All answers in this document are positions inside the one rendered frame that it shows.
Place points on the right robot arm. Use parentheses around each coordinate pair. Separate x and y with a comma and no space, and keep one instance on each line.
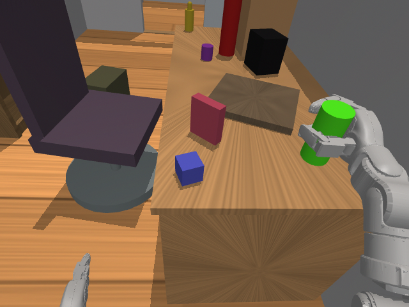
(383,186)

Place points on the left robot hand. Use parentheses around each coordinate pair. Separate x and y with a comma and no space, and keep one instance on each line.
(76,291)

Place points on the right robot hand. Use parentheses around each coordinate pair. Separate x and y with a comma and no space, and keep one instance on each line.
(364,130)

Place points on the bookshelf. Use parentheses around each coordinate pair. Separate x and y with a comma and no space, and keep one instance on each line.
(12,124)

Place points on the office chair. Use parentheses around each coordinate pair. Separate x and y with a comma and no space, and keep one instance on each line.
(106,134)

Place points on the desk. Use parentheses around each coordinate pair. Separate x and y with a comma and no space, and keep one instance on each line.
(263,225)

